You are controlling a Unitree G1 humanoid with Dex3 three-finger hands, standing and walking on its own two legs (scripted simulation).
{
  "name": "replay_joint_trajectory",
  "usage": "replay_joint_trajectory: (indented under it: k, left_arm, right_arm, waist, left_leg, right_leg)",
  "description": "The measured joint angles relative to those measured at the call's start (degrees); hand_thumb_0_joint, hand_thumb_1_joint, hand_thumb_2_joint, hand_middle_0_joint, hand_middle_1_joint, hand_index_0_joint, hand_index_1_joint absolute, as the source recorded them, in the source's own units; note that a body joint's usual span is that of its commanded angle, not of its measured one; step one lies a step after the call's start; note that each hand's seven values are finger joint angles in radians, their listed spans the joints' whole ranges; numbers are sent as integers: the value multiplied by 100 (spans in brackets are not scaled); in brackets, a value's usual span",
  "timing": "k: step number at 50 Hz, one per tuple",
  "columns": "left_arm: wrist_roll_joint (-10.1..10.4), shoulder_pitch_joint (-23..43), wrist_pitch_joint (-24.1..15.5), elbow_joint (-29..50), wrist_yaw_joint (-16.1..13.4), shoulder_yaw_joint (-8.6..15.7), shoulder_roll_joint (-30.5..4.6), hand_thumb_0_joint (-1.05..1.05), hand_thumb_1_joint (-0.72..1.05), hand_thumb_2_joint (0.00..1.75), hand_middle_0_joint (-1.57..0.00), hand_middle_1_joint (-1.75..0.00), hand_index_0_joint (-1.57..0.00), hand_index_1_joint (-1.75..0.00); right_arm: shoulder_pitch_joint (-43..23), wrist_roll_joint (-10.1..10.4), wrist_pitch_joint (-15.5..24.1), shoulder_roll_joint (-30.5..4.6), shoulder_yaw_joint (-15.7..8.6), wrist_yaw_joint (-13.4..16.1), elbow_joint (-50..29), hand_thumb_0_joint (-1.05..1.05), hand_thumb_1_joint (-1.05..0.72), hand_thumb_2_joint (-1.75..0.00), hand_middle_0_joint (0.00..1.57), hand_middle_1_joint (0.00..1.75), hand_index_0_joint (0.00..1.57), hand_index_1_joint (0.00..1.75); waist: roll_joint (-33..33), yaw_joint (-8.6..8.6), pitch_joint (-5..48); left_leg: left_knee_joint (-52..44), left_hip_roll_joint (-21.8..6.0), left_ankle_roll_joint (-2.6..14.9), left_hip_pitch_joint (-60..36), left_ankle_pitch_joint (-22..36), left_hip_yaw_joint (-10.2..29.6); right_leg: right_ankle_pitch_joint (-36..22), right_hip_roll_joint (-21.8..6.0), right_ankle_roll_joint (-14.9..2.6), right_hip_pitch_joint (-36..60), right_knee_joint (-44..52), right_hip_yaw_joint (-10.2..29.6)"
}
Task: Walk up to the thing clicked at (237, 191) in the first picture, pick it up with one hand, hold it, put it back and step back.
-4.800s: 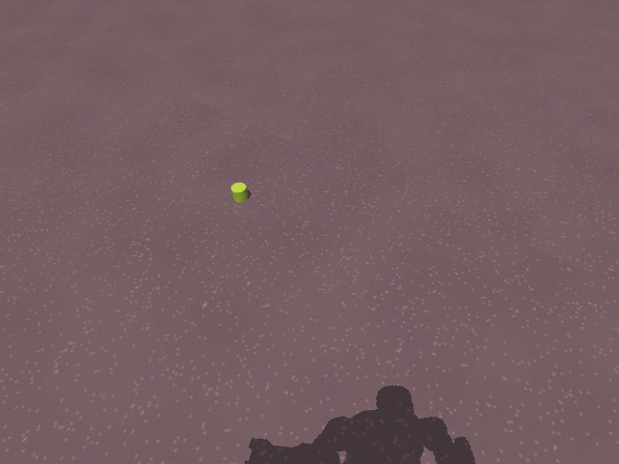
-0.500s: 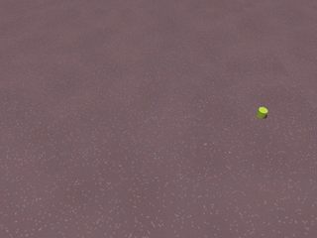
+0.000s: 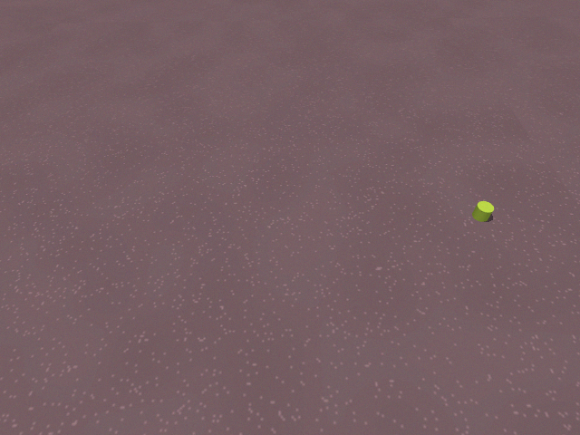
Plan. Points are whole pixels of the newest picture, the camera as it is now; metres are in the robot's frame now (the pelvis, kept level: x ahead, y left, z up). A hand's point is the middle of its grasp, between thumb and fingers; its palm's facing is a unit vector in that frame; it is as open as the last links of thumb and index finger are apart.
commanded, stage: stand
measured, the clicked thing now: (482, 211) +1.14 -0.84 -0.75
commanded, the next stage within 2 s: walk up in 1.26 s
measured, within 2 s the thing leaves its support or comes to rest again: neither
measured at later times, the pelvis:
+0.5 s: pelvis +0.00 +0.00 +0.00, yaw +0 degrees
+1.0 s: pelvis +0.01 +0.00 +0.00, yaw +0 degrees
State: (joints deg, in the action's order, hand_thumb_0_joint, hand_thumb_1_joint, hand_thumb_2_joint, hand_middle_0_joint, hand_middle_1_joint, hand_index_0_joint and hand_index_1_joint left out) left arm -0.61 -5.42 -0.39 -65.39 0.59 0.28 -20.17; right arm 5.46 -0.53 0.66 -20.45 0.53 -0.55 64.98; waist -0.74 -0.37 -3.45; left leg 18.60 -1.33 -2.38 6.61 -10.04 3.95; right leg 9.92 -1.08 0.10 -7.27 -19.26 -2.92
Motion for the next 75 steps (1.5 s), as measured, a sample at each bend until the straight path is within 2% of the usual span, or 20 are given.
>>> replay_joint_trajectory:
  k: [63, 67, 70, 71, 72, 73, 74, 75]
  left_arm:
    - [-1, -41, 17, 70, -12, 7, 16, 1, 90, 90, -20, -30, -20, -30]
    - [-1, -250, 40, 394, 3, 129, 45, 1, 90, 90, -20, -30, -21, -30]
    - [-72, -372, 82, 624, -4, 202, 13, 1, 90, 90, -20, -30, -21, -30]
    - [-93, -405, 103, 703, -8, 222, -21, 1, 90, 90, -20, -30, -21, -30]
    - [-102, -432, 126, 779, -14, 234, -64, 1, 90, 90, -20, -30, -21, -30]
    - [-98, -455, 154, 854, -22, 238, -113, 1, 90, 90, -20, -30, -21, -30]
    - [-80, -444, 191, 923, -36, 241, -173, 1, 90, 90, -20, -30, -21, -30]
    - [-69, -403, 231, 972, -61, 257, -236, 1, 90, 90, -20, -30, -21, -30]
  right_arm:
    - [108, -11, -12, -16, 26, 29, -112, 1, -91, -89, 20, 30, 20, 30]
    - [-94, 7, -96, -157, -183, -22, -423, 1, -90, -89, 20, 30, 20, 30]
    - [-222, 34, -108, -260, -324, -21, -729, 1, -91, -89, 20, 30, 20, 30]
    - [-237, 45, -104, -271, -360, -32, -814, 1, -91, -89, 20, 30, 20, 30]
    - [-235, 48, -92, -274, -391, -47, -892, 1, -91, -89, 20, 30, 20, 30]
    - [-208, 36, -73, -281, -421, -59, -973, 1, -91, -89, 20, 30, 20, 30]
    - [-170, 7, -50, -271, -459, -57, -1047, 1, -91, -89, 20, 30, 20, 30]
    - [-135, -29, -39, -228, -493, -43, -1097, 1, -91, -89, 20, 30, 20, 30]
  waist:
    - [-22, 7, 43]
    - [-121, -77, -108]
    - [-65, -104, -264]
    - [-14, -105, -300]
    - [34, -99, -326]
    - [62, -78, -330]
    - [111, -48, -363]
    - [204, -55, -441]
  left_leg:
    - [-12, -30, -28, -66, -62, 10]
    - [736, -85, 175, 317, -473, -247]
    - [1570, 115, 301, 687, -1438, -296]
    - [1644, 170, 339, 744, -1605, -309]
    - [1557, 198, 377, 747, -1576, -315]
    - [1317, 182, 409, 713, -1258, -310]
    - [1207, 169, 375, 736, -599, -364]
    - [1286, 182, 344, 749, -515, -451]
  right_leg:
    - [90, 26, -32, 46, -37, -14]
    - [172, 134, -37, -334, -453, 314]
    - [193, 115, 13, -641, -728, 626]
    - [191, 102, 39, -735, -796, 723]
    - [198, 102, 73, -835, -880, 808]
    - [233, 125, 108, -961, -1014, 868]
    - [303, 137, 88, -1097, -1226, 913]
    - [612, 157, 22, -1228, -1572, 985]
